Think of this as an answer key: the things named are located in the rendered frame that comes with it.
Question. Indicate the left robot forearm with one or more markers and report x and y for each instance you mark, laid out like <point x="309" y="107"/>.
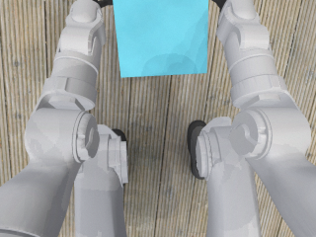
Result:
<point x="71" y="85"/>

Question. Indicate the right robot forearm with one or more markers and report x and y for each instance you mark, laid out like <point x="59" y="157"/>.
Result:
<point x="250" y="59"/>

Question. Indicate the right robot hand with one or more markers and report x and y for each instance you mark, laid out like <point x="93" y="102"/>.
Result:
<point x="220" y="3"/>

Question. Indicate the right robot upper arm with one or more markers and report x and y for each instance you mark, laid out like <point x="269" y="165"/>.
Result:
<point x="274" y="141"/>

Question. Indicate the robot left thigh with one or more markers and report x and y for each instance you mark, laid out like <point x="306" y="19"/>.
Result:
<point x="98" y="191"/>

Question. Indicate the left robot upper arm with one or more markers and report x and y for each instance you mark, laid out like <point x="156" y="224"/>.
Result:
<point x="35" y="201"/>

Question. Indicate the carton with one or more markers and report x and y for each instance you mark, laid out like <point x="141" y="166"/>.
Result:
<point x="161" y="37"/>

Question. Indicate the robot right foot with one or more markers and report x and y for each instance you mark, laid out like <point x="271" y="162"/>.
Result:
<point x="194" y="130"/>

